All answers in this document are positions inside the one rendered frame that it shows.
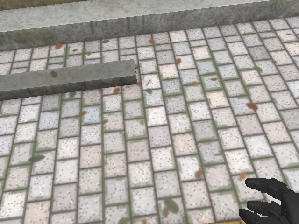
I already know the robot right hand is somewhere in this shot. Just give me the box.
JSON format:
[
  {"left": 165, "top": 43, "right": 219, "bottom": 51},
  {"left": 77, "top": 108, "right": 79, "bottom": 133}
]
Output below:
[{"left": 238, "top": 177, "right": 299, "bottom": 224}]

